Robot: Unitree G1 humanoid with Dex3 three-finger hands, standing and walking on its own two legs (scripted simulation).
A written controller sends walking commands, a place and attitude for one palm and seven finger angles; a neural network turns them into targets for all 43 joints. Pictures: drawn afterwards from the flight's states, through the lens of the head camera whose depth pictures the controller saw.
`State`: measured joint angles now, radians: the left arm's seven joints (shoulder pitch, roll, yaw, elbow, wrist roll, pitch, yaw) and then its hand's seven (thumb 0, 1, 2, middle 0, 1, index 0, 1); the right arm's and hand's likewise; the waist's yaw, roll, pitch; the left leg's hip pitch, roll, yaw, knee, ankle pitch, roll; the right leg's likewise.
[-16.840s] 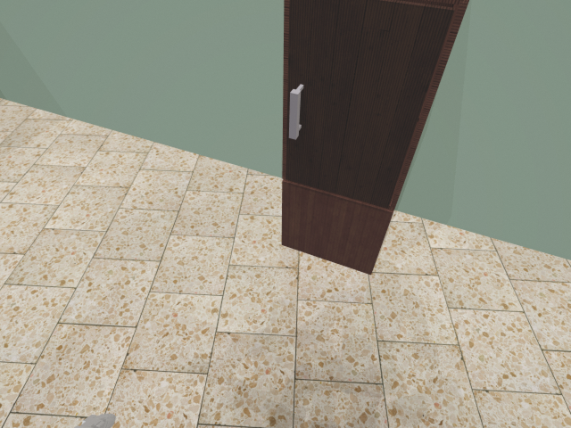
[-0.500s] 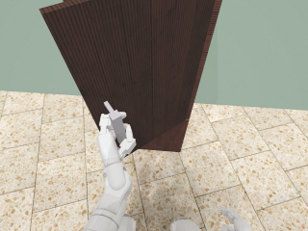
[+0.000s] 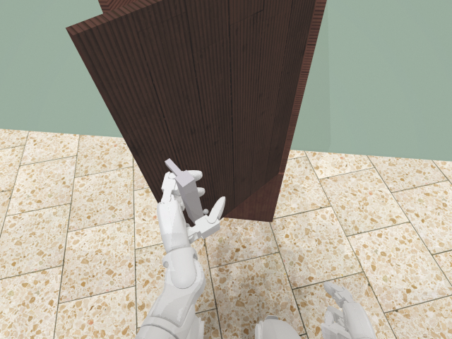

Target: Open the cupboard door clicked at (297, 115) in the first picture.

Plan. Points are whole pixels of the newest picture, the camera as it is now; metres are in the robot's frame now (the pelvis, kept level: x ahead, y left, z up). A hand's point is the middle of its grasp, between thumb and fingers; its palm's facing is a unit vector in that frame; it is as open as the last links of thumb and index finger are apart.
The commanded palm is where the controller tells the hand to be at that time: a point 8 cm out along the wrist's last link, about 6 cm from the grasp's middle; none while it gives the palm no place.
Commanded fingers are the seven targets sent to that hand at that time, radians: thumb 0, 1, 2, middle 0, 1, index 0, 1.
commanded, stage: open thumb and fingers to let go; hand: left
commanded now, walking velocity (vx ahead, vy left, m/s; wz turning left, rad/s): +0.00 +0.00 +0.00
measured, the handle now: (184, 192) +0.37 +0.09 +0.04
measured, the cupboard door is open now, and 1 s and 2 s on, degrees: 47 50 50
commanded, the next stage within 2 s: slide the hand sideways off the handle in 0.50 s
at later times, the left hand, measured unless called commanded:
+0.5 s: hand (205, 213) +0.33 +0.05 +0.03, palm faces +0.23 -0.97 -0.02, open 14.9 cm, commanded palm +0.29 +0.10 +0.03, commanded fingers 0.00 -0.50 0.30 -0.15 -0.30 -0.15 -0.30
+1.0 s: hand (201, 238) +0.28 +0.05 +0.04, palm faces -0.17 -0.98 +0.04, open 16.2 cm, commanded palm +0.26 +0.12 +0.03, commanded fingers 0.00 -0.50 0.30 -0.15 -0.30 -0.15 -0.30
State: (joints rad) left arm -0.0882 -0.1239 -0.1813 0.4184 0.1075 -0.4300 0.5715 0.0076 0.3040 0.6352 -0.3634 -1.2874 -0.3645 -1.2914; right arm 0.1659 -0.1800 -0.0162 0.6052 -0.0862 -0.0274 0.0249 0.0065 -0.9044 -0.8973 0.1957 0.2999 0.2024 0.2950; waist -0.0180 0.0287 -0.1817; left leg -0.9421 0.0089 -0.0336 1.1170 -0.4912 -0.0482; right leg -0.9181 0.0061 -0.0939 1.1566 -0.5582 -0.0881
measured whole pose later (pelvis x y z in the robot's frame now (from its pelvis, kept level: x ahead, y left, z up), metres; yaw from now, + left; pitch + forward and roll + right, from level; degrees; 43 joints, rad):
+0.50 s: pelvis +0.00 +0.02 +0.00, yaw -1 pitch +18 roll +0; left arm -0.10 -0.12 -0.22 0.42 0.12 -0.41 0.58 -0.01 -0.49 0.30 -0.30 -0.72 -0.29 -0.74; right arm 0.19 -0.18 -0.01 0.61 -0.09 -0.03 0.03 0.01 -0.90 -0.90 0.20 0.30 0.20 0.30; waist -0.03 0.03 -0.18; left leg -0.95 0.01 -0.02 1.14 -0.50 -0.03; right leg -0.92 0.01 -0.08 1.15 -0.55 -0.07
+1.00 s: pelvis -0.01 +0.04 +0.00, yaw -2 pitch +17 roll +0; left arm 0.05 -0.02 -0.25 0.25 0.00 -0.43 0.13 -0.01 -0.50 0.30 -0.15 -0.31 -0.17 -0.33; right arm 0.25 -0.22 -0.01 0.49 -0.02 0.00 0.04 0.01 -0.90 -0.90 0.20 0.30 0.20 0.30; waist -0.02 0.03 -0.18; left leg -0.94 0.00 0.01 1.16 -0.51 0.00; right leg -0.92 0.00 -0.05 1.17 -0.55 -0.04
